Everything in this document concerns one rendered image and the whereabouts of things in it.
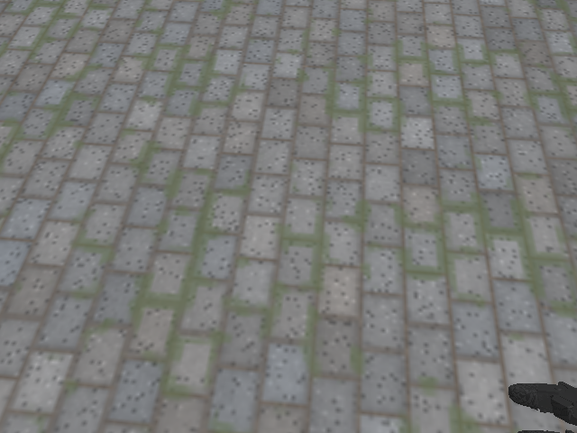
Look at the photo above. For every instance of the robot right hand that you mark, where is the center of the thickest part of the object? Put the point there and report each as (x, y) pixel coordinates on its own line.
(561, 400)

